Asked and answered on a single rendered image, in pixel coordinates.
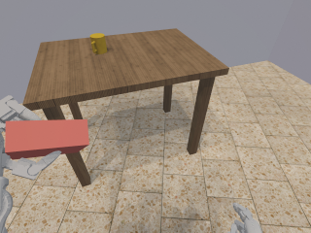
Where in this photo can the right robot hand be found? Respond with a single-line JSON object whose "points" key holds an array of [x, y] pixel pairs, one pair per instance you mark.
{"points": [[250, 225]]}

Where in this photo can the table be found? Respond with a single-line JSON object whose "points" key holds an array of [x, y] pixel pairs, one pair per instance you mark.
{"points": [[68, 72]]}

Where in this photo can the robot left forearm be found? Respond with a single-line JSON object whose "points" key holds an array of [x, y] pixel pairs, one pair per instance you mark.
{"points": [[6, 203]]}

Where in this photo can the left robot hand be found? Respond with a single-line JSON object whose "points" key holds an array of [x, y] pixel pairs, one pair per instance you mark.
{"points": [[11, 110]]}

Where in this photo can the sponge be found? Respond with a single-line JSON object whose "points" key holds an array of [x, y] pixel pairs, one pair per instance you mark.
{"points": [[37, 138]]}

